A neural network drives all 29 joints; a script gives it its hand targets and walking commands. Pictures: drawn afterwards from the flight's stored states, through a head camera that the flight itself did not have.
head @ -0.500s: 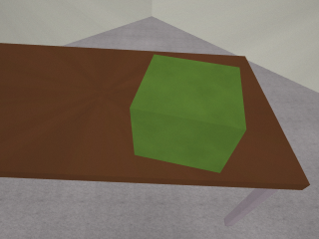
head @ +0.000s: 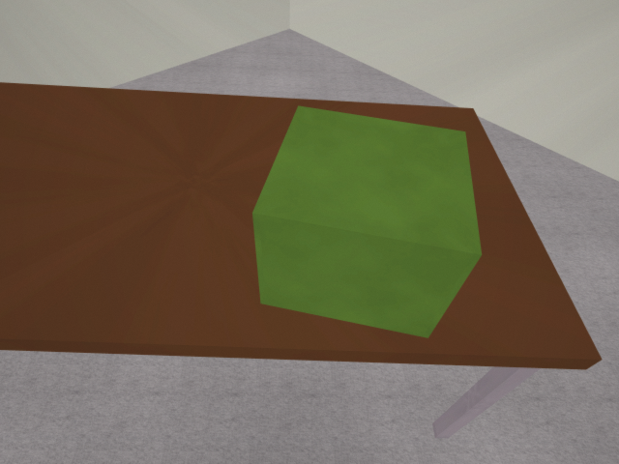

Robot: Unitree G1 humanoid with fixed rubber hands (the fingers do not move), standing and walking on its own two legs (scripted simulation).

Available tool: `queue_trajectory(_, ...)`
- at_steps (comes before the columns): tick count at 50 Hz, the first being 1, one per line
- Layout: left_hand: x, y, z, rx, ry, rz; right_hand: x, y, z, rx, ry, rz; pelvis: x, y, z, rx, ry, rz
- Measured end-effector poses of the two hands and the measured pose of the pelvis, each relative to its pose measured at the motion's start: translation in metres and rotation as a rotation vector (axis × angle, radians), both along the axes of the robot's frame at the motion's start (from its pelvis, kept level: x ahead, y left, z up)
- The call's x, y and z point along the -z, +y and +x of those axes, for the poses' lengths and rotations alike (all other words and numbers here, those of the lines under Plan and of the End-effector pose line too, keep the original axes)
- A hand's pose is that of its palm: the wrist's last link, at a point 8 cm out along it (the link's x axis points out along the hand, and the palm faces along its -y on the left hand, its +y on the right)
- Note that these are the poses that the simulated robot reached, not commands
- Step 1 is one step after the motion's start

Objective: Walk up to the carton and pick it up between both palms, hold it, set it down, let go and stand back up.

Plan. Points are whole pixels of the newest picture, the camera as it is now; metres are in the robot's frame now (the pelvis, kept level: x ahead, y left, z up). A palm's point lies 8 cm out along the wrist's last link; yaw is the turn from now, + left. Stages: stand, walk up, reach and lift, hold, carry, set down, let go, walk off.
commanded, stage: stand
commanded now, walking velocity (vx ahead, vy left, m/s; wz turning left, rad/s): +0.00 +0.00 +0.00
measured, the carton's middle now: (361, 218) +0.50 -0.08 +0.00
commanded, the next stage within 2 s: none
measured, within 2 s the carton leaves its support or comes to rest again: neither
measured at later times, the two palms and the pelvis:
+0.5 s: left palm out of the picture +0.08 +0.30 -0.12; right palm out of the picture +0.09 -0.31 -0.10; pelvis +0.01 +0.00 +0.00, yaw +0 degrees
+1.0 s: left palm out of the picture +0.08 +0.29 -0.12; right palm out of the picture +0.08 -0.31 -0.11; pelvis +0.01 -0.01 +0.00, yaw +0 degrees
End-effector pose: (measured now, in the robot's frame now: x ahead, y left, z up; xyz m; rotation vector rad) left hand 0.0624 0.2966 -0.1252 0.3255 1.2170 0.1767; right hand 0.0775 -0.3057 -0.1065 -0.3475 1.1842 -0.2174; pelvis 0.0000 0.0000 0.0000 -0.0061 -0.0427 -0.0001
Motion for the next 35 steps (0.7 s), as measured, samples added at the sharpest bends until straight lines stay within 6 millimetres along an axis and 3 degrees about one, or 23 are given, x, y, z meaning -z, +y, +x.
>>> queue_trajectory(35,-0.004,0.0,0.018,0.005,-0.02,0.01,0.001,0.001,0.011,0.014,-0.016,0.01,-0.001,-0.002,0.006,0.002,-0.003,0.001)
